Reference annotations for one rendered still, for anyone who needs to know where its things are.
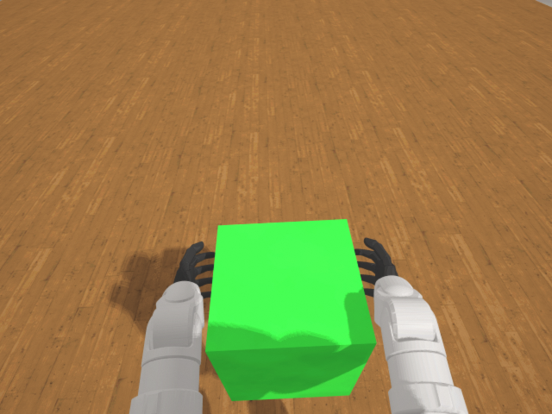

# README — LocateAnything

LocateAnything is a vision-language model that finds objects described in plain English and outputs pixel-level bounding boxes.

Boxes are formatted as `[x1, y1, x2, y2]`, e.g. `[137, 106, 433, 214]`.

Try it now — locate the robot right forearm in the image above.
[373, 275, 468, 414]

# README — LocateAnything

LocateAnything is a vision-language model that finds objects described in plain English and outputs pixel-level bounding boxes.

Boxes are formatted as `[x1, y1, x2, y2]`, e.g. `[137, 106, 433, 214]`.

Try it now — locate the robot left hand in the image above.
[173, 241, 215, 299]

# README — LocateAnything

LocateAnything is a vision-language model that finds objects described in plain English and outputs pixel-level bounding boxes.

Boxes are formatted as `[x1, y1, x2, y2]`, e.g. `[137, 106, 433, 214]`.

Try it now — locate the robot left forearm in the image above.
[129, 281, 204, 414]

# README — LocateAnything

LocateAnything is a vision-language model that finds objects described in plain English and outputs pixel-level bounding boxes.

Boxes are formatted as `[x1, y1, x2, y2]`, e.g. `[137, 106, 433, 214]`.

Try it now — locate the robot right hand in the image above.
[354, 238, 398, 297]

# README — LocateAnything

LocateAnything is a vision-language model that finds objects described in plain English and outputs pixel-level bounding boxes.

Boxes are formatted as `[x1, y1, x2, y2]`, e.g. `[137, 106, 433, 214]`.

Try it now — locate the carton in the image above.
[205, 219, 377, 401]

